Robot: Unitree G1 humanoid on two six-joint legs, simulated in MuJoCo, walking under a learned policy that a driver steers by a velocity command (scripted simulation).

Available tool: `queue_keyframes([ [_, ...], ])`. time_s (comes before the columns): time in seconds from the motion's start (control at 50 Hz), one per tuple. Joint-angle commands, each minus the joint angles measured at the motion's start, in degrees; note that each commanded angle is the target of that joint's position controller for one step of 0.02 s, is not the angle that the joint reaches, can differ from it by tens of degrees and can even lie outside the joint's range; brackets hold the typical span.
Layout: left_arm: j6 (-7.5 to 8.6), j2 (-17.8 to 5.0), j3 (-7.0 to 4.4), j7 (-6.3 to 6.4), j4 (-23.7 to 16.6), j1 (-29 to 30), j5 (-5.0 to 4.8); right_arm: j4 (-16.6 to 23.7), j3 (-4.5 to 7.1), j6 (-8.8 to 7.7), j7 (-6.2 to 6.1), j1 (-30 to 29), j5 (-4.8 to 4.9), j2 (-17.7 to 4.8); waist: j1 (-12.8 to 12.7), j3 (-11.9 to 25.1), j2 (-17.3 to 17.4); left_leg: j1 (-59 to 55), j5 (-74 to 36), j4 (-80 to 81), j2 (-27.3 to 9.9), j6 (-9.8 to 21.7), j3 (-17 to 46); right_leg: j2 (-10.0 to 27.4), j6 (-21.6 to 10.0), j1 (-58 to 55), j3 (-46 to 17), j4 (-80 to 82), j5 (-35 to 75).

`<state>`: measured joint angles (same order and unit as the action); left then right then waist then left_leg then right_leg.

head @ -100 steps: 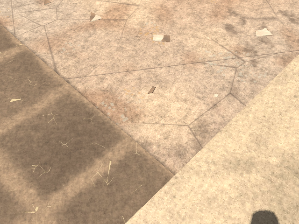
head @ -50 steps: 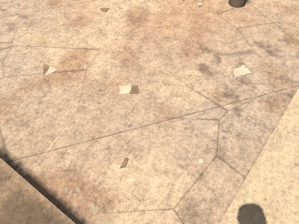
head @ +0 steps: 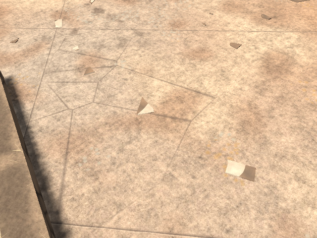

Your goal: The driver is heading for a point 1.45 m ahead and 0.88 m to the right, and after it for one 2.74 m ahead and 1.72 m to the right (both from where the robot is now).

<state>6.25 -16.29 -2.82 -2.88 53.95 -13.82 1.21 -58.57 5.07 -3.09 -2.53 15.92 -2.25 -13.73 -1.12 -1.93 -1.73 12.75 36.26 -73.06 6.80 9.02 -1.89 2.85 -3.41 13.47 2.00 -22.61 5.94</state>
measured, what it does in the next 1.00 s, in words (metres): walks ahead, turning right: left foot, then right foot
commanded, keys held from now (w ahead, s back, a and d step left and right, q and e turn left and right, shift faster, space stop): e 1.00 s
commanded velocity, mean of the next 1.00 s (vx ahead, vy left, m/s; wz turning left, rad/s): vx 0.08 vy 0.00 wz -0.47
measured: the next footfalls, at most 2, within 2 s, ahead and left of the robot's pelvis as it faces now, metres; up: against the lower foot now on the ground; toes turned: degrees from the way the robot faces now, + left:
left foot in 0.34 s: +0.30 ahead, +0.08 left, +0.00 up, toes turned -11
right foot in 0.78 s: +0.12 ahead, -0.08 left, +0.00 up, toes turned -27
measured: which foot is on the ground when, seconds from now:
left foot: up 0.00-0.32, down 0.34-0.78, up 0.80-1.00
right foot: down 0.00-0.34, up 0.36-0.76, down 0.78-1.00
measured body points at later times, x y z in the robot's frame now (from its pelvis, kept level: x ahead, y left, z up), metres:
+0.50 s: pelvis +0.16 +0.02 -0.03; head +0.20 +0.03 +0.42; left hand +0.26 +0.28 -0.18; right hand +0.25 -0.26 -0.14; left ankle +0.26 +0.09 -0.76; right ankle +0.07 -0.08 -0.68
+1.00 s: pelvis +0.13 -0.01 -0.02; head +0.13 -0.05 +0.43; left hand +0.36 +0.19 -0.12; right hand +0.06 -0.29 -0.16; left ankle +0.24 +0.11 -0.69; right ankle +0.08 -0.06 -0.76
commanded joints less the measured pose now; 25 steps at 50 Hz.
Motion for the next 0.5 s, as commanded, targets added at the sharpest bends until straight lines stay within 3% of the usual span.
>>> queue_keyframes([
  [0.02,0.49,-5.3,-0.82,0.02,6.8,-18.9,0.61,4.0,-0.64,-0.29,-0.07,4.6,0.76,0.2,0.2,0.3,-14.6,37.6,-5.5,-19.3,-0.5,-2.3,5.5,14.9,-5.2,-31.4,-19.8,-7.4,52.6],
  [0.04,0.33,-3.6,-0.54,0.83,5.8,-17.3,0.48,3.7,-1.12,-0.21,0.2,2.6,-0.6,-1.3,-0.9,3.3,-9.2,41.3,-8.8,-20.5,-3.9,-4.0,4.8,16.7,-9.2,-31.3,-22.7,-6.7,45.9],
  [0.06,0.16,-5.5,-0.79,2.2,3.9,-12.5,0.19,5.0,-1.23,-0.36,0.85,-0.1,-0.56,-2.5,0.6,6.1,-6.2,41.1,-13.5,-13.7,-7.3,-6.4,5.8,19.4,-13.6,-27.4,-28.1,-3.5,27.1],
  [0.08,-0.49,-3.7,0.03,3.33,3.4,-9.1,0.25,6.4,-1.21,0.08,1.86,-5.4,-0.59,-3.5,1.6,6.0,-1.0,35.2,-15.6,-8.7,-9.1,-8.7,4.8,18.9,-15.0,-17.9,-30.9,0.9,21.2],
  [0.1,-0.12,-4.9,-0.03,3.87,3.2,-10.1,0.88,7.9,-1.24,0.42,2.14,-8.9,-0.34,-3.7,0.7,3.2,-3.8,33.5,-15.1,-5.1,-10.1,-10.4,6.1,20.7,-17.5,-12.9,-33.0,0.9,31.6],
  [0.12,-0.36,-4.1,-0.05,3.94,4.3,-11.6,0.69,9.2,-1.81,1.26,2.15,-11.7,0.44,-3.5,1.0,1.0,-1.5,30.1,-17.5,3.4,-10.4,-10.9,4.7,16.3,-14.9,-8.5,-27.2,1.9,33.3],
  [0.14,-0.58,-3.6,-0.16,3.94,4.4,-12.2,0.2,9.9,-2.38,1.65,2.12,-13.7,0.92,-2.4,0.3,0.4,-1.8,24.9,-19.5,12.9,-9.3,-10.8,3.0,11.7,-11.8,-5.4,-21.1,3.0,33.9],
  [0.18,-1.48,-2.5,-0.42,3.65,4.3,-11.1,-0.58,10.4,-3.55,1.48,2.16,-14.8,1.95,-0.3,-0.3,1.9,-5.9,15.8,-26.1,25.5,-5.8,-9.2,0.1,4.2,-6.9,-3.2,-13.8,2.7,34.4],
  [0.24,-2.48,-1.7,-0.93,3.01,3.4,-11.0,-1.28,10.0,-3.64,1.09,1.52,-13.9,2.88,-1.4,-0.8,6.0,-5.2,9.9,-31.7,33.8,-3.2,-7.6,-0.5,2.0,-4.0,-6.9,-12.5,-1.3,33.7],
  [0.28,-3.08,-1.8,-1.61,3.23,2.8,-10.4,-1.27,10.0,-3.31,0.77,0.85,-12.5,2.45,-2.3,-0.4,6.0,-4.2,7.3,-31.4,37.9,-4.1,-7.1,1.9,3.1,-4.1,-7.8,-15.9,-3.7,26.7],
  [0.32,-3.72,-2.0,-2.38,3.23,1.9,-7.9,-1.29,8.9,-2.87,-0.06,0.36,-7.9,1.96,-2.8,2.2,4.4,-2.7,-0.4,-37.8,47.5,-5.4,-6.0,3.1,1.9,-2.9,-3.9,-18.1,-8.4,13.8],
  [0.34,-3.64,-0.5,-2.39,3.15,0.6,-8.4,-1.63,8.5,-2.02,-0.91,-0.02,-4.5,1.19,-6.0,2.3,6.7,2.3,-9.1,-53.6,47.2,-12.7,-4.4,8.5,-1.3,-1.3,1.6,-17.0,-15.7,1.8],
  [0.36,-4.02,2.4,-2.2,3.79,-0.4,-13.4,-2.31,9.2,-1.3,-0.79,0.11,-0.9,0.72,-9.8,1.4,13.3,13.0,-19.0,-79.7,44.0,-28.0,1.1,19.3,-8.0,0.1,8.5,-10.4,-30.3,-31.7],
  [0.38,-5.69,0.5,-2.88,4.56,-0.4,-17.4,-1.89,9.7,-0.99,0.48,0.57,-0.4,2.77,-9.5,1.3,18.9,15.9,-18.5,-77.3,46.3,-35.3,7.9,27.9,-10.6,0.8,12.4,-5.2,-42.5,-48.7],
  [0.4,-6.85,-0.9,-3.42,4.33,0.3,-15.6,-0.19,11.2,-1.51,1.36,0.48,-3.6,3.01,-6.8,-0.2,14.7,9.0,-12.8,-61.3,50.2,-32.7,8.5,27.2,-7.6,1.3,14.9,-5.5,-49.0,-44.7],
  [0.42,-7.62,-0.1,-3.45,3.77,-0.1,-11.5,1.04,12.0,-2.33,1.81,0.09,-7.3,2.73,-3.5,-0.4,8.5,6.2,-6.4,-49.1,52.8,-28.0,6.6,21.5,-5.9,2.0,15.9,-5.6,-49.8,-39.6],
  [0.44,-8.22,0.3,-3.55,3.29,-0.9,-9.3,1.05,12.4,-2.68,2.27,-0.36,-9.5,1.93,-2.6,-1.2,5.1,7.3,-1.9,-43.0,55.1,-24.9,5.0,16.7,-4.7,2.9,15.9,-5.5,-48.6,-36.5],
  [0.46,-8.8,-0.1,-3.66,2.88,-1.6,-7.8,0.98,12.3,-2.48,2.48,-0.69,-9.8,1.35,-3.2,-1.4,3.5,9.2,0.8,-40.4,56.3,-22.8,4.3,13.1,-4.0,3.5,15.3,-5.1,-47.9,-34.1],
  [0.5,-9.54,0.2,-3.47,2.5,-2.1,-8.1,0.49,11.5,-2.08,2.36,-0.61,-7.7,0.93,-4.1,-1.6,4.5,9.1,1.9,-42.5,56.2,-21.4,4.3,9.3,-4.7,4.0,13.4,-4.0,-47.4,-31.9],
])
